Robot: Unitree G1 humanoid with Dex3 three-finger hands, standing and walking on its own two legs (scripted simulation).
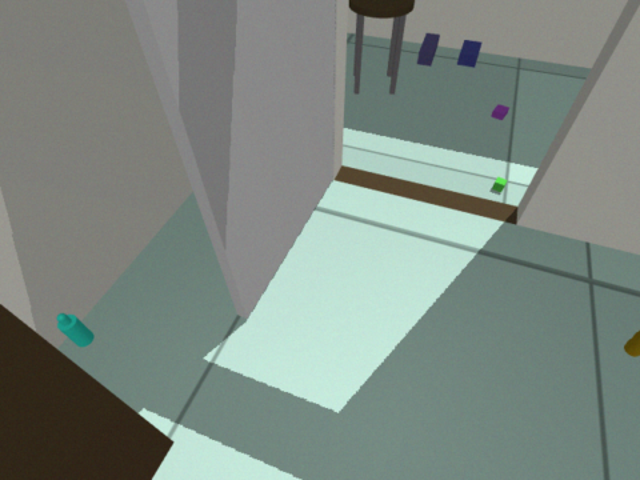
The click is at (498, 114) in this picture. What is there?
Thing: small box
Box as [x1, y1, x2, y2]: [491, 104, 508, 119]
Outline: 498,104 493,110 491,116 502,119 506,114 508,107
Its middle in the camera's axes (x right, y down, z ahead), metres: +1.03 -0.71 +2.21
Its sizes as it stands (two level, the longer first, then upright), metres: 0.084 0.065 0.038
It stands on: the floor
